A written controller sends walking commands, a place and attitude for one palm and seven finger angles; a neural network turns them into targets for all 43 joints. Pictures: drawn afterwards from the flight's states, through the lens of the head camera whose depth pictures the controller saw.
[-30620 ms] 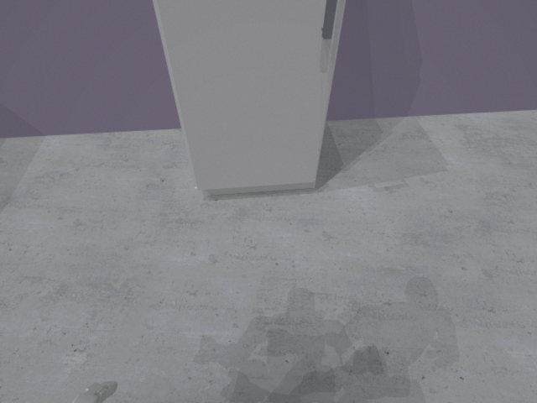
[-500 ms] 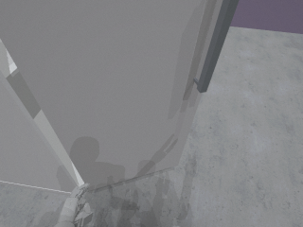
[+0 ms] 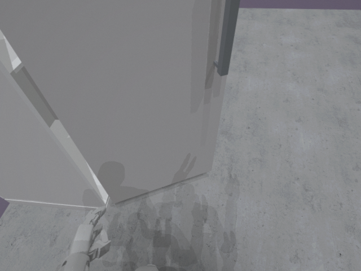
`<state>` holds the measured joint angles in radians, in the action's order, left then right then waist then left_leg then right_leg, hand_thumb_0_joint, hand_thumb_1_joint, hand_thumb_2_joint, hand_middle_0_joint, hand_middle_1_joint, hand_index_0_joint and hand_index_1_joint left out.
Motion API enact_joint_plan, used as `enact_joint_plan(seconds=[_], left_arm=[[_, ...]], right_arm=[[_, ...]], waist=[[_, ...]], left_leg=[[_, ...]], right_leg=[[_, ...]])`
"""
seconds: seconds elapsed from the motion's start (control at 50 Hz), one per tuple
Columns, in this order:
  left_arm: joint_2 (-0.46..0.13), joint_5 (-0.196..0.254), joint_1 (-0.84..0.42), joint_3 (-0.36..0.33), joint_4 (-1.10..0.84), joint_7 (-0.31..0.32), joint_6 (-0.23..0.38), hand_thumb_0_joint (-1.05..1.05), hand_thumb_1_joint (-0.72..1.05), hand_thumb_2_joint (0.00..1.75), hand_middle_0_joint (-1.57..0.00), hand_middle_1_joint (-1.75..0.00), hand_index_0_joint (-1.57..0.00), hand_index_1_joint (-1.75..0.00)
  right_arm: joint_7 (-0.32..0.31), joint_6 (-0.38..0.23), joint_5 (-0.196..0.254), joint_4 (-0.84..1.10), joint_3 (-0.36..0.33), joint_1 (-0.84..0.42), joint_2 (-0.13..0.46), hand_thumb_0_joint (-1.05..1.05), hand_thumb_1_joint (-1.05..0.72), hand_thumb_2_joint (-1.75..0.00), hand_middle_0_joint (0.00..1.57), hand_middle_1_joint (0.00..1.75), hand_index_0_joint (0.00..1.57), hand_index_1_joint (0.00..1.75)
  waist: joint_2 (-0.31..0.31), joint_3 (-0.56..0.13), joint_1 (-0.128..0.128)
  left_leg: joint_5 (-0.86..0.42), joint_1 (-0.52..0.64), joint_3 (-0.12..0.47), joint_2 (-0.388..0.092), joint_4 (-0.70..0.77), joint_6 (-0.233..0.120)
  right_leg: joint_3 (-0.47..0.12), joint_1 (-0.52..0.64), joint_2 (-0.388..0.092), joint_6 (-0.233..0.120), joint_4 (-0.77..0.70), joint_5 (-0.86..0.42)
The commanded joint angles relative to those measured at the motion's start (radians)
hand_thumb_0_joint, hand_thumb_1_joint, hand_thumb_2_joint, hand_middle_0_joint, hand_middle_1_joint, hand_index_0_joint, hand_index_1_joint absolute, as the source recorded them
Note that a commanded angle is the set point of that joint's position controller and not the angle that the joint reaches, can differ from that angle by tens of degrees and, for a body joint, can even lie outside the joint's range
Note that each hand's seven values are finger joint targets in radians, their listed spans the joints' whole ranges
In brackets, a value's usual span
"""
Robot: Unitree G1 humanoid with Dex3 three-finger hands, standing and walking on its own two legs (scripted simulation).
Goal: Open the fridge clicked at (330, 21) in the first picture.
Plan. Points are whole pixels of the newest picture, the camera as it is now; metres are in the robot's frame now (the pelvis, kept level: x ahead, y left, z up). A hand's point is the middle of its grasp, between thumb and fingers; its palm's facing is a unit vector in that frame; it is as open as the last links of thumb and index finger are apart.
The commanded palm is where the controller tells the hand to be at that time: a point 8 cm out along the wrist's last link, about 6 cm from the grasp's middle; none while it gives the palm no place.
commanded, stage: stop stepping back and stand still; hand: right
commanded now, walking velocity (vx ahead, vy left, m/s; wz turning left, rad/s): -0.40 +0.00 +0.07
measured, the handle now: (227, 4) +0.69 -0.10 +0.26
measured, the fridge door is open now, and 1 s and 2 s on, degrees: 64 64 64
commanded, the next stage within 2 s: let the arm hang, fingers relaxed in 0.98 s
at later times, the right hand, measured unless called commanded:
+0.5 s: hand out of the picture +0.09 -0.29 +0.18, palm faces +0.45 +0.82 -0.36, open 7.4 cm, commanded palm +0.02 -0.31 +0.20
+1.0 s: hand out of the picture +0.04 -0.29 +0.18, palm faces +0.44 +0.81 -0.38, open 7.4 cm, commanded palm -0.02 -0.32 +0.20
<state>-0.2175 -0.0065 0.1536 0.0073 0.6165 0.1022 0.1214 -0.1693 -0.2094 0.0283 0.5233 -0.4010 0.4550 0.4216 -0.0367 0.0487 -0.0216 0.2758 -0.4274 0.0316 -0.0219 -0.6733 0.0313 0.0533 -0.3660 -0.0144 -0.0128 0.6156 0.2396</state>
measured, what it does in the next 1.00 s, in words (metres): walks backwards: left foot, then right foot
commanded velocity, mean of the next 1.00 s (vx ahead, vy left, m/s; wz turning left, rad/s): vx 0.20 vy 0.04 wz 0.00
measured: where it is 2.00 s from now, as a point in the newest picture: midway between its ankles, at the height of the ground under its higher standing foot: outside the picture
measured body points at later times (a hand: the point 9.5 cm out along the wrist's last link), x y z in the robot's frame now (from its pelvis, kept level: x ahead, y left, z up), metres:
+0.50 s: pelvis -0.14 -0.02 +0.01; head -0.17 -0.05 +0.45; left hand -0.03 +0.25 -0.06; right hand +0.06 -0.33 +0.19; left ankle -0.10 +0.10 -0.68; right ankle -0.08 -0.11 -0.72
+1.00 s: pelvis -0.18 -0.03 +0.00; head -0.20 -0.05 +0.45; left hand -0.03 +0.20 -0.07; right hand +0.01 -0.33 +0.20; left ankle -0.16 +0.07 -0.70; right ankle -0.09 -0.14 -0.72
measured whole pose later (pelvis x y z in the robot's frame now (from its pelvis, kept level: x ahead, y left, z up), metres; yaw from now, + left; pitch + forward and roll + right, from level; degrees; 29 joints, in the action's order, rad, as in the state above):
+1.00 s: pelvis -0.18 -0.03 +0.00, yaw +3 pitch -5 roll +1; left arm -0.16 -0.01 0.22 0.03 0.66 0.07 0.12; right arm -0.16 -0.17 0.03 0.43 -0.42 0.45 0.41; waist -0.04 0.02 0.00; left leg 0.48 -0.33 -0.06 0.01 -0.82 -0.02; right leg 0.06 -0.32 -0.05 -0.02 0.62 0.22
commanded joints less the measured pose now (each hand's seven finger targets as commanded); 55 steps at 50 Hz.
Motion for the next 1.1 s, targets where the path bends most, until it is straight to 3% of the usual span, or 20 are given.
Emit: enact_joint_plan(seconds=[0.0,0.04,0.14,0.18,0.2,0.28,0.36,0.4,0.42,0.58,0.6,0.64,0.68,0.78,0.82,0.88,0.98,1.04,1.06,1.08], left_arm=[[-0.13,0.004,-0.052,-0.073,-0.135,0.004,0.057,0.0,0.9,0.9,-0.2,-0.3,-0.2,-0.3],[-0.126,-0.011,-0.026,-0.076,-0.134,-0.012,0.07,0.0,0.9,0.9,-0.2,-0.3,-0.2,-0.3],[-0.118,0.012,-0.054,-0.057,-0.182,-0.037,0.068,0.0,0.9,0.9,-0.2,-0.3,-0.2,-0.3],[-0.1,0.0,-0.069,-0.059,-0.184,-0.029,0.031,0.0,0.9,0.9,-0.2,-0.3,-0.2,-0.3],[-0.102,-0.005,-0.083,-0.05,-0.16,-0.021,0.031,0.0,0.9,0.9,-0.2,-0.3,-0.2,-0.3],[-0.098,-0.005,-0.026,-0.048,-0.097,0.0,0.032,0.0,0.9,0.9,-0.2,-0.3,-0.2,-0.3],[-0.116,-0.003,-0.014,-0.047,-0.096,0.02,0.043,0.0,0.9,0.9,-0.2,-0.3,-0.2,-0.3],[-0.163,-0.005,-0.018,-0.044,-0.117,0.018,0.057,0.0,0.9,0.9,-0.2,-0.3,-0.2,-0.3],[-0.151,-0.011,-0.032,-0.047,-0.127,0.015,0.058,0.0,0.9,0.9,-0.2,-0.3,-0.2,-0.3],[-0.13,-0.015,-0.052,-0.044,-0.117,-0.017,0.048,0.0,0.9,0.9,-0.2,-0.3,-0.2,-0.3],[-0.128,-0.017,-0.047,-0.051,-0.127,-0.014,0.035,0.0,0.9,0.9,-0.2,-0.3,-0.2,-0.3],[-0.103,-0.005,-0.051,-0.06,-0.126,-0.016,0.03,0.0,0.9,0.9,-0.2,-0.3,-0.2,-0.3],[-0.103,-0.017,-0.022,-0.052,-0.09,-0.017,0.046,0.0,0.9,0.9,-0.2,-0.3,-0.2,-0.3],[-0.104,-0.006,-0.017,-0.047,-0.079,0.003,0.04,0.0,0.9,0.9,-0.2,-0.3,-0.2,-0.3],[-0.15,-0.009,-0.047,-0.035,-0.107,0.008,0.05,0.0,0.9,0.9,-0.2,-0.3,-0.2,-0.3],[-0.116,-0.008,-0.054,-0.043,-0.103,-0.01,0.047,0.0,0.9,0.9,-0.2,-0.3,-0.2,-0.3],[-0.105,-0.002,-0.068,-0.03,-0.13,-0.033,0.05,0.0,0.9,0.9,-0.2,-0.3,-0.2,-0.3],[-0.073,-0.006,-0.077,-0.03,-0.137,-0.034,0.043,0.0,0.9,0.9,-0.2,-0.3,-0.2,-0.3],[-0.186,-0.018,-0.12,-0.089,0.051,-0.113,0.082,0.0,0.9,0.9,-0.2,-0.3,-0.2,-0.3],[-0.127,-0.005,0.006,-0.093,0.096,-0.108,0.012,0.0,0.9,0.9,-0.2,-0.3,-0.2,-0.3]], right_arm=[[-0.013,-0.066,0.021,0.12,-0.159,0.022,0.167,0.0,-0.9,-0.9,0.2,0.3,0.2,0.3],[0.0,-0.06,0.035,0.24,-0.185,0.057,0.194,0.0,-0.9,-0.9,0.2,0.3,0.2,0.3],[-0.012,-0.028,0.017,0.293,-0.137,0.056,0.169,0.0,-0.9,-0.9,0.2,0.3,0.2,0.3],[-0.013,-0.005,0.007,0.227,-0.143,0.021,0.2,0.0,-0.9,-0.9,0.2,0.3,0.2,0.3],[-0.021,-0.006,0.019,0.237,-0.153,-0.048,0.232,0.0,-0.9,-0.9,0.2,0.3,0.2,0.3],[-0.026,-0.003,0.017,0.086,-0.142,-0.033,0.187,0.0,-0.9,-0.9,0.2,0.3,0.2,0.3],[-0.029,-0.018,0.004,0.081,-0.079,-0.068,0.137,0.0,-0.9,-0.9,0.2,0.3,0.2,0.3],[-0.034,-0.047,-0.006,0.15,-0.085,-0.122,0.149,0.0,-0.9,-0.9,0.2,0.3,0.2,0.3],[-0.033,-0.052,-0.024,0.156,-0.103,-0.149,0.182,0.0,-0.9,-0.9,0.2,0.3,0.2,0.3],[-0.022,-0.033,-0.021,0.165,-0.107,-0.009,0.189,0.0,-0.9,-0.9,0.2,0.3,0.2,0.3],[-0.024,-0.028,-0.027,0.156,-0.115,0.003,0.195,0.0,-0.9,-0.9,0.2,0.3,0.2,0.3],[-0.019,-0.022,-0.012,0.175,-0.136,-0.067,0.223,0.0,-0.9,-0.9,0.2,0.3,0.2,0.3],[-0.022,-0.063,-0.001,0.26,-0.19,-0.186,0.276,0.0,-0.9,-0.9,0.2,0.3,0.2,0.3],[-0.008,-0.031,0.008,0.122,-0.098,-0.081,0.159,0.0,-0.9,-0.9,0.2,0.3,0.2,0.3],[-0.013,-0.053,0.009,0.181,-0.089,-0.132,0.144,0.0,-0.9,-0.9,0.2,0.3,0.2,0.3],[-0.004,-0.057,-0.002,0.139,-0.13,-0.133,0.193,0.0,-0.9,-0.9,0.2,0.3,0.2,0.3],[-0.009,-0.031,-0.004,0.206,-0.104,-0.041,0.173,0.0,-0.9,-0.9,0.2,0.3,0.2,0.3],[-0.016,-0.021,0.013,0.254,-0.135,-0.067,0.222,0.0,-0.9,-0.9,0.2,0.3,0.2,0.3],[0.099,0.153,-0.065,-0.639,0.256,-0.093,-0.005,0.0,-0.9,-0.9,0.2,0.3,0.2,0.3],[0.129,0.205,-0.079,-0.682,0.258,-0.102,-0.058,0.0,-0.9,-0.9,0.2,0.3,0.2,0.3]], waist=[[0.173,-0.194,-0.006],[0.213,-0.269,0.007],[0.215,-0.151,0.005],[-0.172,-0.024,0.015],[-0.198,0.034,0.012],[-0.104,-0.091,0.032],[-0.004,-0.067,0.046],[0.366,-0.029,0.046],[0.305,0.006,0.045],[0.275,-0.031,0.007],[0.17,-0.047,-0.002],[-0.248,-0.002,-0.005],[-0.048,-0.109,0.04],[0.014,-0.066,0.047],[0.437,-0.023,0.041],[0.166,-0.038,0.018],[0.254,-0.035,0.002],[-0.171,0.002,0.001],[-0.09,-0.035,0.06],[-0.061,-0.141,0.088]], left_leg=[[0.255,-0.035,0.034,0.069,-0.407,-0.002],[0.24,0.003,0.033,0.046,-0.388,0.006],[0.184,0.33,-0.09,0.034,0.1,-0.049],[0.578,0.027,0.412,-0.247,0.511,-0.206],[0.519,-0.09,0.5,-0.353,0.591,-0.25],[0.404,-0.025,0.193,-0.218,0.433,-0.162],[0.442,-0.047,0.087,-0.146,0.26,-0.132],[0.256,-0.144,-0.103,0.046,-0.192,-0.042],[0.214,-0.163,-0.057,0.034,-0.352,-0.035],[0.223,0.363,-0.187,0.063,0.079,-0.072],[0.266,0.426,-0.109,0.028,0.195,-0.106],[0.481,0.266,0.544,-0.369,0.539,-0.286],[0.053,0.24,0.358,-0.33,0.432,-0.279],[0.461,-0.123,0.03,-0.141,0.231,-0.145],[0.328,-0.17,-0.114,0.05,-0.209,-0.052],[0.219,-0.006,-0.047,0.014,-0.377,-0.042],[0.184,0.34,-0.121,0.038,0.117,-0.063],[0.257,0.185,0.479,-0.327,0.521,-0.245],[-0.391,0.231,0.211,-0.419,0.316,-0.237],[-0.389,0.133,0.173,-0.328,0.23,-0.219]], right_leg=[[-0.25,0.083,-0.374,-0.157,-0.278,-0.434],[-0.231,0.143,-0.331,-0.153,-0.243,-0.477],[-0.086,-0.162,-0.167,-0.025,-0.287,0.444],[-0.004,-0.146,0.01,0.041,0.218,0.308],[-0.045,-0.146,0.0,0.042,0.413,0.209],[-0.005,0.017,-0.029,0.026,0.26,0.156],[0.014,0.173,-0.03,-0.025,-0.102,0.262],[-0.442,0.154,-0.295,-0.142,-0.422,0.525],[-0.502,0.088,-0.347,-0.18,-0.484,0.491],[-0.14,-0.223,-0.184,-0.053,-0.364,0.543],[-0.088,-0.275,-0.124,-0.03,-0.184,0.525],[0.001,-0.385,0.009,0.015,0.439,0.285],[-0.051,-0.246,-0.073,0.032,0.481,0.162],[0.039,0.253,-0.033,-0.008,-0.012,0.189],[-0.439,0.154,-0.288,-0.123,-0.397,0.582],[-0.423,-0.03,-0.306,-0.14,-0.445,0.486],[-0.131,-0.185,-0.169,-0.048,-0.309,0.472],[-0.011,-0.236,-0.001,0.023,0.332,0.205],[-0.029,-0.322,-0.125,0.011,0.361,0.232],[-0.056,-0.115,-0.102,0.032,0.328,0.293]])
